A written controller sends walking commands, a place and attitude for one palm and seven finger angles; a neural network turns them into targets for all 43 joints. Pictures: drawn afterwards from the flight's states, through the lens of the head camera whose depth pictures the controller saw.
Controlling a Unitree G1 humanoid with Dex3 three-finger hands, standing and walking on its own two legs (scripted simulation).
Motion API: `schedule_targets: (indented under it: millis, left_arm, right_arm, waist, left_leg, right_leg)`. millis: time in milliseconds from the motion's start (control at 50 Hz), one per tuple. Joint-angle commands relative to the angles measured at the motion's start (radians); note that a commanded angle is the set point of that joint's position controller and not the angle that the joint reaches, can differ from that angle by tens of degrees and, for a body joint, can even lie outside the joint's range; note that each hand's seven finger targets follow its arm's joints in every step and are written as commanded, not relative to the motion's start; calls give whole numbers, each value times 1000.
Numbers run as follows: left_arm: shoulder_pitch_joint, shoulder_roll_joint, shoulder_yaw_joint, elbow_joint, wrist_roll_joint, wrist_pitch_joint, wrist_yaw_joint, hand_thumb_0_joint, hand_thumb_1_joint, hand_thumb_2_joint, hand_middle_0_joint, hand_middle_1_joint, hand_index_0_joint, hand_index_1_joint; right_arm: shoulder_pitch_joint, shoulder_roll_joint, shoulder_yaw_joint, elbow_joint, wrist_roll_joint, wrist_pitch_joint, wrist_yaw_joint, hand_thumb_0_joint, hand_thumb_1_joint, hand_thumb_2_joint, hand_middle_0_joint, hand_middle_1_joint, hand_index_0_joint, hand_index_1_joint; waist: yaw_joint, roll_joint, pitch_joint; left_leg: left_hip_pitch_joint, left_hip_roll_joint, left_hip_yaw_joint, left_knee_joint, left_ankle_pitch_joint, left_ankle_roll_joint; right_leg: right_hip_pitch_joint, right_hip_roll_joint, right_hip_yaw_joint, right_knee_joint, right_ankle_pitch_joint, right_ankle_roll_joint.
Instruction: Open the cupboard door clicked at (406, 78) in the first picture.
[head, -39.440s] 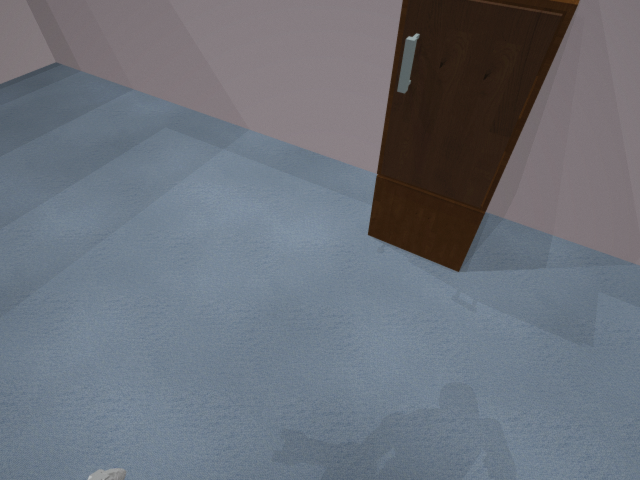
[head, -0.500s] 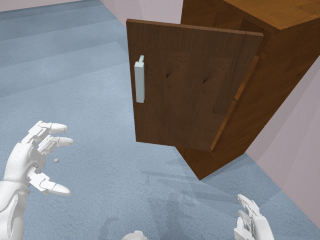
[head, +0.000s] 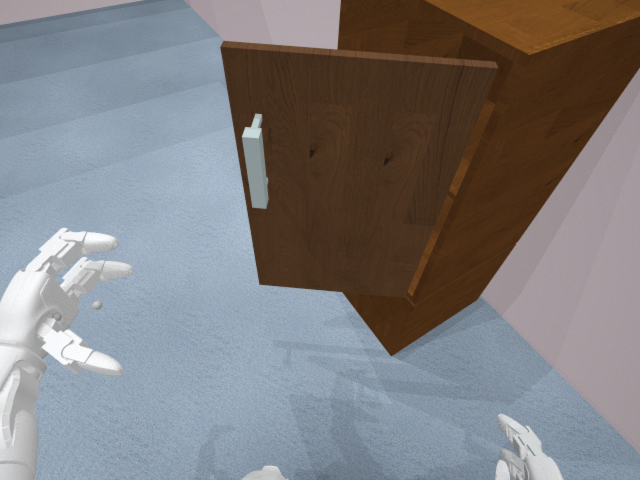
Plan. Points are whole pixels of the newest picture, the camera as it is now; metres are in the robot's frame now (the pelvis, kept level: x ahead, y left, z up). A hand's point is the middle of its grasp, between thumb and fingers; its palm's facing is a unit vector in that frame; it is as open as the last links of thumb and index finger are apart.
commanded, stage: raise the hand with hooked fingers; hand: left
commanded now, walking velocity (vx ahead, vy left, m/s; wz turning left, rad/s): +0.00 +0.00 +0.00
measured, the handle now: (259, 162) +0.57 +0.13 +0.06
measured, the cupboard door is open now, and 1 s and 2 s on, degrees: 53 53 53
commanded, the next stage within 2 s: move the hooked fingers beside the handle in 0.20 s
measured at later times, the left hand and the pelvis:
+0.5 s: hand (122, 290) +0.31 +0.25 +0.08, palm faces +0.00 -1.00 -0.02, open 13.9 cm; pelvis -0.01 -0.01 +0.00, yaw +1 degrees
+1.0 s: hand (157, 242) +0.38 +0.23 +0.08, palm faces -0.04 -1.00 -0.01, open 13.9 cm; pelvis +0.01 +0.00 +0.00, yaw -1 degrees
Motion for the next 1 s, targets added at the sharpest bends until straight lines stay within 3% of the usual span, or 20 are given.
schedule_targets:
  millis: [0,80,120,240,280,340,380,400,440,520,580,620,640,720,780,820,880,920,940,980]
  left_arm:
    - [-212,279,97,-206,-23,-76,11,0,-500,300,-300,-1200,-300,-1200]
    - [-210,267,84,-203,-26,-74,5,0,-500,300,-300,-1200,-300,-1200]
    - [-213,273,90,-208,-26,-78,7,0,-500,300,-300,-1200,-300,-1200]
    - [-214,263,87,-145,-40,-68,-5,0,-500,300,-300,-1200,-300,-1200]
    - [-224,254,75,-149,-32,-69,-10,0,-500,300,-300,-1200,-300,-1200]
    - [-351,245,38,-135,-23,-75,-2,0,-500,300,-300,-1200,-300,-1200]
    - [-435,284,55,-72,-4,-79,9,0,-500,300,-300,-1200,-300,-1200]
    - [-480,244,10,-76,3,-85,8,0,-500,300,-300,-1200,-300,-1200]
    - [-491,274,27,-75,9,-93,14,0,-500,300,-300,-1200,-300,-1200]
    - [-524,268,16,-14,31,-90,32,0,-500,300,-300,-1200,-300,-1200]
    - [-487,317,75,45,32,-81,42,0,-500,300,-300,-1200,-300,-1200]
    - [-470,290,60,36,33,-77,48,0,-500,300,-300,-1200,-300,-1200]
    - [-483,300,61,44,34,-79,50,0,-500,300,-300,-1200,-300,-1200]
    - [-498,286,60,34,36,-96,58,0,-500,300,-300,-1200,-300,-1200]
    - [-579,278,35,70,44,-101,57,0,-500,300,-300,-1200,-300,-1200]
    - [-616,291,43,92,51,-109,62,0,-500,300,-300,-1200,-300,-1200]
    - [-666,247,-11,64,64,-128,67,0,-500,300,-300,-1200,-300,-1200]
    - [-687,232,-25,74,71,-133,81,0,-500,300,-300,-1200,-300,-1200]
    - [-699,243,-16,93,72,-132,88,0,-500,300,-300,-1200,-300,-1200]
    - [-724,265,0,141,83,-127,101,0,-500,300,-300,-1200,-300,-1200]
  right_arm:
    - [-47,-135,-63,-145,1,-55,-10,0,-900,-900,200,300,200,300]
    - [-48,-134,-61,-139,3,-56,-14,0,-900,-900,200,300,200,300]
    - [-55,-131,-61,-139,4,-58,-15,0,-900,-900,200,300,200,300]
    - [-56,-135,-57,-137,4,-54,-17,0,-900,-900,200,300,200,300]
    - [-58,-131,-56,-137,7,-53,-17,0,-900,-900,200,300,200,300]
    - [-49,-136,-54,-121,4,-50,-25,0,-900,-900,200,300,200,300]
    - [-45,-141,-52,-103,6,-44,-31,0,-900,-900,200,300,200,300]
    - [-46,-135,-52,-101,8,-45,-32,0,-900,-900,200,300,200,300]
    - [-42,-138,-54,-101,6,-44,-32,0,-900,-900,200,300,200,300]
    - [-34,-133,-53,-94,6,-31,-26,0,-900,-900,200,300,200,300]
    - [-18,-139,-57,-98,5,-13,-17,0,-900,-900,200,300,200,300]
    - [-15,-133,-60,-112,4,-3,-10,0,-900,-900,200,300,200,300]
    - [-8,-138,-59,-110,2,3,-8,0,-900,-900,200,300,200,300]
    - [8,-136,-67,-112,4,20,-1,0,-900,-900,200,300,200,300]
    - [24,-142,-68,-94,5,33,-3,0,-900,-900,200,300,200,300]
    - [33,-143,-71,-84,3,39,-5,0,-900,-900,200,300,200,300]
    - [42,-139,-72,-79,1,44,-2,0,-900,-900,200,300,200,300]
    - [49,-140,-75,-67,-2,50,1,0,-900,-900,200,300,200,300]
    - [58,-146,-76,-60,-2,55,0,0,-900,-900,200,300,200,300]
    - [59,-147,-75,-53,-3,66,2,0,-900,-900,200,300,200,300]
  waist:
    - [8,91,-224]
    - [3,71,-224]
    - [7,104,-219]
    - [5,21,-188]
    - [5,55,-203]
    - [-24,30,-174]
    - [-34,33,-166]
    - [-43,51,-178]
    - [-25,77,-221]
    - [-21,76,-251]
    - [-1,35,-268]
    - [2,47,-284]
    - [-1,27,-280]
    - [-10,50,-292]
    - [-38,32,-269]
    - [-40,45,-273]
    - [-45,105,-321]
    - [-49,106,-330]
    - [-55,64,-328]
    - [-52,69,-313]
  left_leg:
    - [199,10,-33,-136,189,-13]
    - [194,10,-30,-131,190,-9]
    - [201,11,-31,-136,186,-11]
    - [151,6,-21,-121,172,-5]
    - [157,5,-17,-121,175,-6]
    - [147,7,-20,-108,142,-3]
    - [127,10,-24,-111,94,-5]
    - [144,9,-23,-112,88,-2]
    - [166,9,-26,-110,108,-3]
    - [169,10,-28,-115,129,-5]
    - [139,10,-20,-110,182,-6]
    - [145,9,-10,-110,201,-5]
    - [132,10,-11,-105,214,-4]
    - [149,12,-7,-105,241,-6]
    - [142,17,-11,-98,222,-4]
    - [144,16,-13,-97,209,-4]
    - [221,21,-29,-95,257,-9]
    - [244,24,-40,-95,270,-15]
    - [243,28,-47,-92,275,-13]
    - [215,27,-44,-94,258,-15]
  right_leg:
    - [30,7,-3,-116,169,-23]
    - [40,7,4,-123,181,-19]
    - [35,5,2,-122,174,-21]
    - [56,3,25,-137,176,-16]
    - [55,-2,26,-134,181,-15]
    - [14,1,32,-136,145,-13]
    - [-7,-4,38,-142,85,-11]
    - [-19,-6,37,-139,78,-9]
    - [4,-5,41,-132,94,-18]
    - [9,-7,30,-117,127,-16]
    - [61,-6,33,-107,198,-15]
    - [66,-6,31,-102,227,-11]
    - [79,-3,33,-98,243,-14]
    - [61,2,27,-90,275,-11]
    - [22,6,25,-91,259,-9]
    - [10,4,28,-92,235,-11]
    - [-24,7,15,-79,247,-19]
    - [-47,8,6,-76,236,-19]
    - [-51,10,3,-75,238,-20]
    - [-54,7,4,-73,230,-18]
